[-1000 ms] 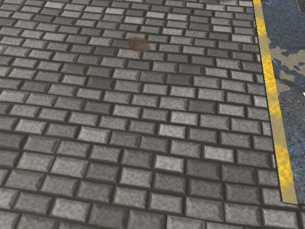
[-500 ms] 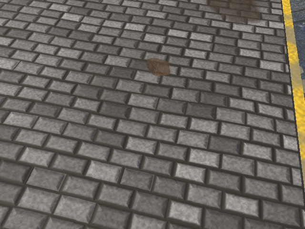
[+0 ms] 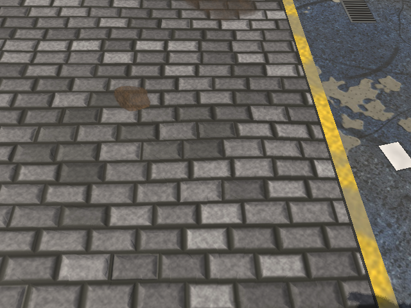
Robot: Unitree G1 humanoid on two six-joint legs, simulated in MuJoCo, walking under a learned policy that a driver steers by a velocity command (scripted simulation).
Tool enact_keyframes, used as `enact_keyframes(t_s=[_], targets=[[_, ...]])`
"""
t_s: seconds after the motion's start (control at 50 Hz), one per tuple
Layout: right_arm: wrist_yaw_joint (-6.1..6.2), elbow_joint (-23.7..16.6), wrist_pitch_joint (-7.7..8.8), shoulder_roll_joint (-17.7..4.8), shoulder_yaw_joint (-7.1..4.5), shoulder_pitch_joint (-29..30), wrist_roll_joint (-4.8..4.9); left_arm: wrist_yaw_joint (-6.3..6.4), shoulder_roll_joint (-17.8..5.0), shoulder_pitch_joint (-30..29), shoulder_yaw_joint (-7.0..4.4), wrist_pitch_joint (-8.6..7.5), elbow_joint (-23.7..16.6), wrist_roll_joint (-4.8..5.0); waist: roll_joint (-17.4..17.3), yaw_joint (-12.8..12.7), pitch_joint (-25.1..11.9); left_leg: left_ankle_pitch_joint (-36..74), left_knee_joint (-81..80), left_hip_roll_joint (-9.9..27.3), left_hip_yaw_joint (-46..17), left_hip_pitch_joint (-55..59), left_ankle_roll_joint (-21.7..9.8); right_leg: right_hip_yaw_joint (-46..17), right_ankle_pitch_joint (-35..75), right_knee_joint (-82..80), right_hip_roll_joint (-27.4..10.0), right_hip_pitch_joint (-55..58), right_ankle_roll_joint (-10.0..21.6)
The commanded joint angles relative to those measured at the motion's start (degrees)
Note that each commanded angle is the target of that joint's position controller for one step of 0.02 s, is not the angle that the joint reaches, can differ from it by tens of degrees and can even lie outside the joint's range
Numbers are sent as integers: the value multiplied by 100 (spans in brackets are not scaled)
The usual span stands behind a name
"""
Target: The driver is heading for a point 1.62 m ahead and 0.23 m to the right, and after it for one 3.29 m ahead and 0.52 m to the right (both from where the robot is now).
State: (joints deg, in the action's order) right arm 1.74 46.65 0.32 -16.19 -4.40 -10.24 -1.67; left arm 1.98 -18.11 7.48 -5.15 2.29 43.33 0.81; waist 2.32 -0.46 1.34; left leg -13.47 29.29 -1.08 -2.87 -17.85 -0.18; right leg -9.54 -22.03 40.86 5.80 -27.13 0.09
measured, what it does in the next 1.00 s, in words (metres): steps on the spot, turning right: right foot, then left foot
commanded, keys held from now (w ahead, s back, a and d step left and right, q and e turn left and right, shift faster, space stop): e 0.34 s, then no key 0.66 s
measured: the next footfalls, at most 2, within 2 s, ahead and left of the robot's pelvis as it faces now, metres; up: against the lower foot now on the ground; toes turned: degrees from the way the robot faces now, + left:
right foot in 0.38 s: +0.02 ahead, -0.15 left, +0.00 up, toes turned -16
left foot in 0.76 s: +0.10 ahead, +0.08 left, +0.00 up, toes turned -18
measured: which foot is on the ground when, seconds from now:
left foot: down 0.00-0.38, up 0.40-0.74, down 0.76-1.00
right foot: up 0.00-0.36, down 0.38-1.00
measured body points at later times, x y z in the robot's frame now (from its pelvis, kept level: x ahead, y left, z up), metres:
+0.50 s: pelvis +0.00 -0.04 +0.00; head +0.04 -0.08 +0.45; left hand +0.24 +0.18 -0.08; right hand +0.04 -0.36 -0.12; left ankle +0.01 +0.11 -0.66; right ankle -0.02 -0.14 -0.74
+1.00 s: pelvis +0.03 -0.03 +0.00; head +0.04 -0.03 +0.45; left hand +0.22 +0.18 -0.12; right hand +0.05 -0.32 -0.12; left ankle +0.06 +0.09 -0.74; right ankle -0.02 -0.14 -0.74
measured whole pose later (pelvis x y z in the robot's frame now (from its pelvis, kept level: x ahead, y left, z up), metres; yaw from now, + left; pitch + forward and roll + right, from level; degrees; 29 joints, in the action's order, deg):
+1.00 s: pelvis +0.03 -0.03 +0.00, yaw -19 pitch -1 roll +0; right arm 0.9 48.9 1.1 -14.2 -2.0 -9.9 -0.6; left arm 0.6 -14.4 9.8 -2.1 1.3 48.8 -0.6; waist 0.6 -0.1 1.8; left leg -16.2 29.4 1.5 0.1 -12.1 1.1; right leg -2.1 -16.3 29.1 1.9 -11.6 0.9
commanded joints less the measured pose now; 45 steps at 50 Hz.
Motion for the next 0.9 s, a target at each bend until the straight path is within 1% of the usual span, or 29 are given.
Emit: enact_keyframes(t_s=[0.02,0.04,0.06,0.12,0.18,0.22,0.26,0.3,0.34,0.36,0.38,0.4,0.42,0.44,0.46,0.48,0.5,0.54,0.6,0.66,0.7,0.72,0.74,0.76,0.78,0.8,0.82,0.86,0.9], targets=[[69,-597,116,-757,-154,512,-66,-19,-958,355,-304,-89,-294,10,-1055,-244,-394,1255,-1305,1954,-1767,700,-1169,79,-667,2255,-220,-864,-158],[87,-641,119,-685,-128,604,41,14,-830,488,-293,-21,-174,-7,-910,-254,-371,1261,-1191,1668,-1319,850,-961,164,-378,2530,-264,-949,-263],[105,-624,114,-658,-104,558,104,12,-711,486,-262,25,-184,-16,-926,-173,-293,1585,-1128,1619,-1076,931,-961,201,-198,2780,-303,-1086,-368],[177,-516,41,-736,-112,122,80,-51,-448,11,-148,30,-494,71,-1099,119,-259,2094,-1113,1522,-533,1336,-1102,573,106,2309,-464,-1242,-576],[201,-473,-21,-946,-188,-112,89,-130,-338,-265,-63,20,-738,58,-1200,319,-440,2316,-1052,1731,-383,1750,-1209,744,37,1455,-685,-974,-653],[161,-512,-45,-1100,-246,-27,112,-196,-312,-292,-26,27,-833,48,-1263,333,-491,2437,-1041,1805,-163,1563,-1209,956,-12,903,-756,-442,-580],[98,-531,-54,-1185,-285,41,149,-244,-403,-228,-52,57,-871,50,-1324,310,-498,2517,-981,1847,18,1380,-1180,1194,11,429,-705,44,-466],[40,-514,-44,-1220,-309,63,224,-295,-462,-156,-89,104,-906,50,-1348,267,-464,2483,-815,1928,88,1369,-1101,1314,154,-136,-662,347,-299],[11,-487,-36,-1191,-311,193,343,-337,-451,202,-137,131,-812,44,-1231,9,-486,2253,-319,1851,341,1149,-788,1479,957,-1283,-525,1068,-2],[-22,-342,-10,-1001,-259,-120,334,-290,-580,446,-199,129,-730,27,-867,-37,-586,1737,217,1631,604,687,-436,1256,1688,-1893,-474,1873,210],[-68,-386,12,-677,-154,-257,109,-193,-1127,696,-345,112,-755,26,441,14,-818,10,1621,1114,1109,-564,110,-201,3664,-1986,-1521,3062,601],[-64,-696,37,-457,-49,24,-61,-170,-1487,638,-343,48,-917,-122,1535,-12,-900,-2701,2918,347,931,-1959,484,-1809,5416,-1773,-2917,3240,1806],[-30,-734,30,-794,-145,393,72,-222,-1147,812,-256,-85,-869,-230,826,-406,-1246,-2695,3747,417,191,-1892,489,-1635,4935,-1930,-2926,2889,2189],[-18,-715,-6,-873,-182,437,211,-223,-981,541,-184,-179,-813,-225,697,-229,-913,-2260,3899,519,94,-1933,420,-1040,4371,-1980,-2528,2617,1884],[23,-587,-43,-857,-198,327,213,-193,-848,198,-152,-220,-800,-152,511,-72,-727,-1805,3726,574,50,-1933,389,-666,3764,-2019,-2158,2415,1534],[67,-518,-86,-914,-221,279,161,-167,-707,-30,-90,-226,-809,-84,481,10,-607,-1450,3579,597,26,-1855,411,-490,3652,-2044,-2015,2223,1353],[73,-471,-109,-895,-223,161,130,-137,-646,-135,-43,-227,-797,-85,499,110,-614,-1136,3617,522,75,-1544,451,-307,3876,-2076,-1894,1956,1326],[60,-407,-111,-749,-186,-58,155,-100,-524,-179,17,-242,-753,-136,484,204,-733,-757,3294,469,98,-1191,495,-96,3813,-2128,-1778,1866,1333],[41,-436,-110,-521,-67,119,152,-77,-503,-193,39,-247,-635,-133,526,93,-630,-598,2070,515,95,-800,504,-43,3201,-2151,-1692,1850,1282],[9,-462,-103,-588,-47,214,172,-114,-602,-105,34,-222,-488,-158,580,-42,-487,-748,1282,455,177,-295,461,-256,2666,-2170,-1773,1659,1363],[-10,-419,-82,-598,-46,134,190,-146,-522,-144,85,-216,-397,-131,532,3,-379,-567,648,402,227,44,390,-390,2349,-2111,-1753,1551,1312],[-27,-359,-57,-532,-29,6,173,-156,-440,-220,127,-216,-355,-94,446,136,-339,-99,7,361,284,392,321,-358,2166,-2013,-1655,1437,1189],[-48,-318,-23,-517,-3,-85,107,-166,-323,-117,178,-234,-262,-72,268,229,-316,772,-720,400,210,862,230,-304,1906,-1955,-1512,1274,949],[-35,-316,10,-738,-26,-157,40,-175,-187,84,230,-284,-202,-156,-77,129,-470,1861,-738,786,-242,1391,116,-172,1476,-1774,-1253,1079,630],[-16,-326,11,-1128,-99,-83,65,-219,-257,394,191,-337,-152,-230,-778,-224,-497,2368,-415,1097,-401,1467,-129,213,937,-1596,-818,947,396],[-60,-262,16,-861,-58,111,116,-208,-172,317,213,-328,-111,-228,-1108,-225,-540,1262,-488,1022,-412,848,-333,487,751,-1663,-630,1403,205],[-104,-314,43,-617,3,233,110,-191,-337,28,184,-296,-89,-208,-882,-54,-344,709,-580,830,-302,590,-257,489,863,-1593,-638,1532,147],[-118,-252,111,-593,32,216,73,-140,-322,-109,167,-199,-61,-150,-755,26,-244,662,-571,672,-137,513,-70,424,1229,-1534,-697,1531,221],[-102,-150,166,-570,53,97,91,-127,-282,-19,166,-154,18,-155,-629,38,-243,726,-501,621,-64,593,-16,385,1378,-1577,-733,1529,261]])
